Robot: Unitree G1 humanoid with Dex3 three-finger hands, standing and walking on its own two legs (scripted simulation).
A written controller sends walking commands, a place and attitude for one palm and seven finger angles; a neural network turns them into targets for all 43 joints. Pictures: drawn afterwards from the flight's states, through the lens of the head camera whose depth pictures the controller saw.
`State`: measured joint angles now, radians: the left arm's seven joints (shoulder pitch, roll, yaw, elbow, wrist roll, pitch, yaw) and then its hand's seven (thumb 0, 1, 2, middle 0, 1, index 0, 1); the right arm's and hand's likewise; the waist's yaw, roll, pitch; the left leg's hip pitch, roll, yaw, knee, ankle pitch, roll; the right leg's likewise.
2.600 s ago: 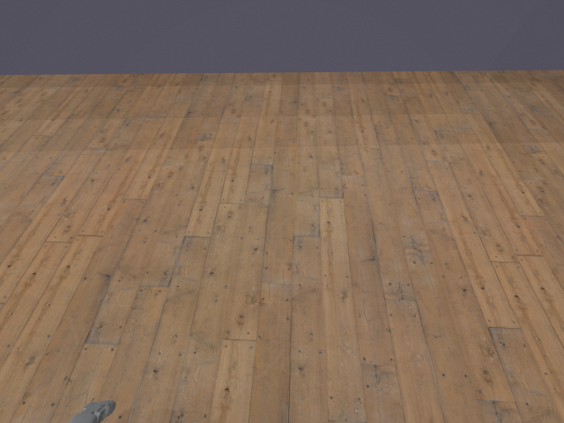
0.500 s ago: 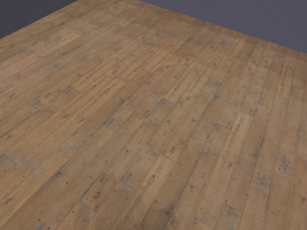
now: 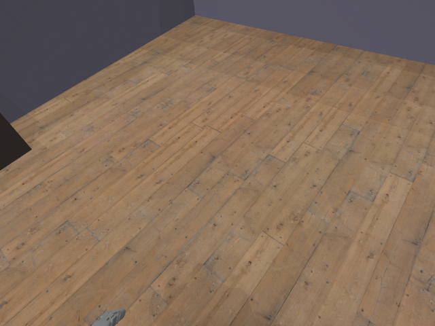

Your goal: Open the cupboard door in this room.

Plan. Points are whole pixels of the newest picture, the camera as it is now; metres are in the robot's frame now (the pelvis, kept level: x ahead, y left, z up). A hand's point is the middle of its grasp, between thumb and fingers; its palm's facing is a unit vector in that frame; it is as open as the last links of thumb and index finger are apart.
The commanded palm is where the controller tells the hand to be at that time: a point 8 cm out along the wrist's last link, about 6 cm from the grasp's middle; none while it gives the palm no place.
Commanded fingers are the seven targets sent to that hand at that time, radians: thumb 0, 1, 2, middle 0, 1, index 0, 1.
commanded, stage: turn or walk to find it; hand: left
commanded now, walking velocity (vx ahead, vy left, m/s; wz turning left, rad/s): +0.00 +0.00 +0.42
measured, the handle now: out of the picture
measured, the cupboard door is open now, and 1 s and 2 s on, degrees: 0 0 0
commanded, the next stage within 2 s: stand and wait in 1.12 s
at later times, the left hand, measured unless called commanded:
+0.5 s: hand out of the picture -0.08 +0.24 -0.19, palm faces +0.30 -0.93 -0.22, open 7.4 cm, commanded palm none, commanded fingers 0.00 0.90 0.90 -0.20 -0.30 -0.20 -0.30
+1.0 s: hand out of the picture -0.02 +0.25 -0.14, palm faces +0.42 -0.87 -0.25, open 7.4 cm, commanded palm none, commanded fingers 0.00 0.90 0.90 -0.20 -0.30 -0.20 -0.30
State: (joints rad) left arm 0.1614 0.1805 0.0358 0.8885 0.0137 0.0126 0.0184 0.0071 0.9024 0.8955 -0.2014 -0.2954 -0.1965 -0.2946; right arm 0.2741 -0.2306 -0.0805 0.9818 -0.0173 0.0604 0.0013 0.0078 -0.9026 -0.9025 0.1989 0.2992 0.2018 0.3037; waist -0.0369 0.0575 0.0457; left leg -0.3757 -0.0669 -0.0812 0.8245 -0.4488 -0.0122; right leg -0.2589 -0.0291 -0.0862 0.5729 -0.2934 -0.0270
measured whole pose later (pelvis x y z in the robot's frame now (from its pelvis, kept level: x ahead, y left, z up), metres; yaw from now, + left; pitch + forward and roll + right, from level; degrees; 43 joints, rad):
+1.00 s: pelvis -0.06 +0.02 +0.00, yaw +25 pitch +0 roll +0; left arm 0.12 0.19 0.05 0.91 0.00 0.04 0.02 0.01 0.90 0.90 -0.20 -0.30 -0.20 -0.29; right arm 0.29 -0.20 -0.06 0.99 -0.02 0.04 0.00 0.01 -0.90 -0.90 0.20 0.30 0.20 0.30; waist -0.05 0.03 0.04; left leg -0.28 -0.09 -0.10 0.48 -0.19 0.04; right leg -0.26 -0.02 -0.02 0.60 -0.34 0.06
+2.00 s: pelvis -0.12 +0.03 +0.01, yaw +33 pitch -2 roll +0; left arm 0.25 0.16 0.00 1.12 0.01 0.01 0.03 0.01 0.91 0.90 -0.20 -0.30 -0.20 -0.29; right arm 0.26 -0.16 -0.02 1.13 -0.01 0.01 -0.02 0.00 -0.92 -0.90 0.20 0.30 0.20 0.30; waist 0.00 0.00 0.02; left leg -0.16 -0.02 0.05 0.45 -0.26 0.03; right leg -0.17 -0.07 -0.08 0.46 -0.25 0.03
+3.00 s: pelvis -0.14 +0.01 -0.01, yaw +39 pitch -1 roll -2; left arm 0.25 0.16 0.05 1.06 0.02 0.03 0.03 0.01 0.90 0.90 -0.20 -0.30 -0.20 -0.29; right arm 0.31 -0.15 -0.05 1.08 -0.02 0.04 -0.01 0.01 -0.91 -0.90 0.20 0.30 0.20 0.30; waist 0.00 0.00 0.04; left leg -0.34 0.02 0.01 0.67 -0.31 0.02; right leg -0.27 -0.08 -0.18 0.60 -0.30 0.01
